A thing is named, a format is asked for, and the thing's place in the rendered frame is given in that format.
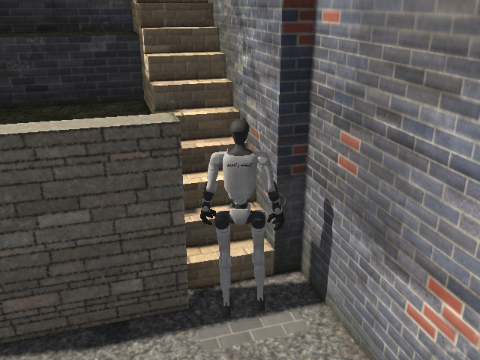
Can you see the stairs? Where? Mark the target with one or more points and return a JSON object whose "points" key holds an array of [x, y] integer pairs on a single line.
{"points": [[184, 73]]}

